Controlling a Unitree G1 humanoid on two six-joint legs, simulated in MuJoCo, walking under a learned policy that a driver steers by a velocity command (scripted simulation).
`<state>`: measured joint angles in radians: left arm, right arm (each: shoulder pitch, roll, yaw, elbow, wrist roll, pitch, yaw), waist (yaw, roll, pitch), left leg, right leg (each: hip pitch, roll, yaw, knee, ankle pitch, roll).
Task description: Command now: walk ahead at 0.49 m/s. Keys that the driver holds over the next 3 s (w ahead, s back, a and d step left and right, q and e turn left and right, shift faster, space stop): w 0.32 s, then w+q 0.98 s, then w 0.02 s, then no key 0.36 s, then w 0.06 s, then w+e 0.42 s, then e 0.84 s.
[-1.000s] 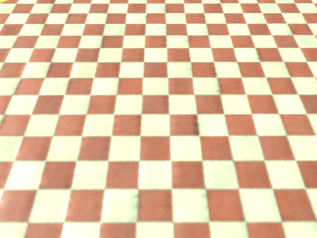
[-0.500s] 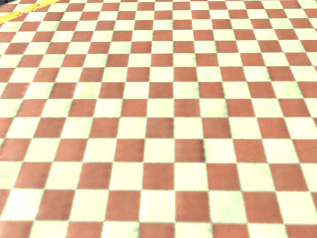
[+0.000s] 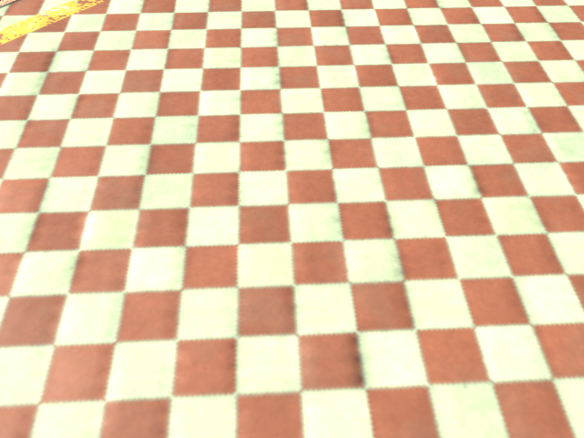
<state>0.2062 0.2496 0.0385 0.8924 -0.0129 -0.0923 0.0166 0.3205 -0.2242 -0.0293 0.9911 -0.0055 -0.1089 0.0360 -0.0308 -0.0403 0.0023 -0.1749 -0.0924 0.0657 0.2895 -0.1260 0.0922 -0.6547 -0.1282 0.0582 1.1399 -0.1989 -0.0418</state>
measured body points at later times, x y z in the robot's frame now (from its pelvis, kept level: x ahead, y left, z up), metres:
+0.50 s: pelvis +0.28 -0.08 +0.00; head +0.29 -0.10 +0.45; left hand +0.33 +0.18 -0.12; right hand +0.36 -0.35 -0.14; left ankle +0.26 +0.08 -0.65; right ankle +0.30 -0.17 -0.74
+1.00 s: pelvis +0.53 +0.01 -0.02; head +0.57 +0.02 +0.43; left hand +0.53 +0.29 -0.14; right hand +0.75 -0.20 -0.13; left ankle +0.57 +0.08 -0.74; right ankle +0.45 -0.18 -0.63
